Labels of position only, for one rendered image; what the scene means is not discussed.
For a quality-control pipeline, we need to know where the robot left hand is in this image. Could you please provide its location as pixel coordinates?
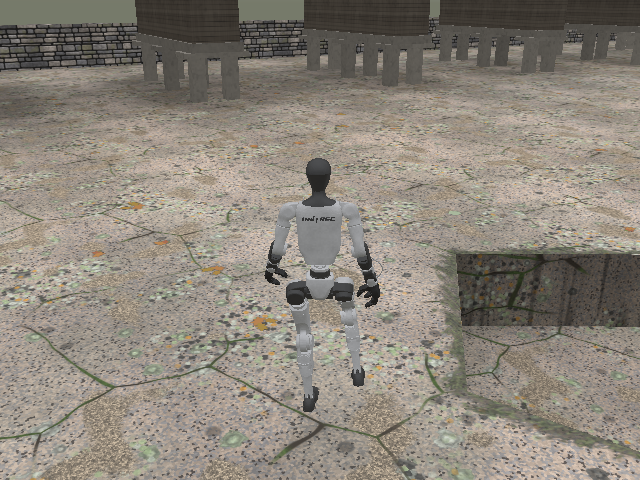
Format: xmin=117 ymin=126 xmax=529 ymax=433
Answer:
xmin=264 ymin=268 xmax=288 ymax=285

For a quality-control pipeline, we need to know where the left robot forearm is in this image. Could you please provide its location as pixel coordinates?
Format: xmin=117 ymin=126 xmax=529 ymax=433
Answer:
xmin=266 ymin=240 xmax=282 ymax=273

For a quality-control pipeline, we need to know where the robot right upper arm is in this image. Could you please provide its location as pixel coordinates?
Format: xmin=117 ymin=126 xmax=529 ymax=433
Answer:
xmin=340 ymin=201 xmax=367 ymax=258

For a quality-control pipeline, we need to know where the robot right foot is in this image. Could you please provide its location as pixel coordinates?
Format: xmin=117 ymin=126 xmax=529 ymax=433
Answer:
xmin=351 ymin=367 xmax=365 ymax=387

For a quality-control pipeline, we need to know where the right robot forearm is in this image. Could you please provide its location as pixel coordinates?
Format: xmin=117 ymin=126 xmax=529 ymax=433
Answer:
xmin=357 ymin=242 xmax=378 ymax=287

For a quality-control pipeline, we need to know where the robot left upper arm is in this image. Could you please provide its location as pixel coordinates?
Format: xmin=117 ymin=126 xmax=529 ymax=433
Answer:
xmin=272 ymin=202 xmax=298 ymax=256

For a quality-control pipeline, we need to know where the robot torso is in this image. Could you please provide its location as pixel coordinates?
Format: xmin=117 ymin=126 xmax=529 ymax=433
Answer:
xmin=296 ymin=197 xmax=343 ymax=300

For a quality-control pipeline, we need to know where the robot right hand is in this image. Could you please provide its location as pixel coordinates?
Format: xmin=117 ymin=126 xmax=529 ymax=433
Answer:
xmin=357 ymin=283 xmax=380 ymax=308

